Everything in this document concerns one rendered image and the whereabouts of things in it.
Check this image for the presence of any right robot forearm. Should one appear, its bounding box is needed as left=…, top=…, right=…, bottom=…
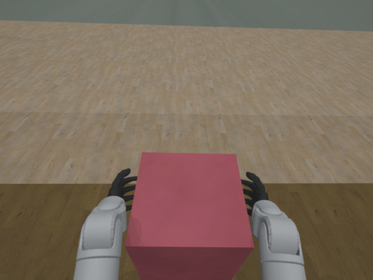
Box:
left=251, top=200, right=306, bottom=280

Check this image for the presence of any left robot forearm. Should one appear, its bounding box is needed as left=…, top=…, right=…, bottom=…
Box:
left=73, top=196, right=127, bottom=280

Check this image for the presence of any right robot hand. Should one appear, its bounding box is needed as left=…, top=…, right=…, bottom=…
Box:
left=241, top=172, right=269, bottom=217

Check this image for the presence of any carton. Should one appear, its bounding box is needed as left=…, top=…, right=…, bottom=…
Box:
left=125, top=152, right=254, bottom=280

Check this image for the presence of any left robot hand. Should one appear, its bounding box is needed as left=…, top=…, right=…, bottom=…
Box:
left=108, top=169, right=137, bottom=211

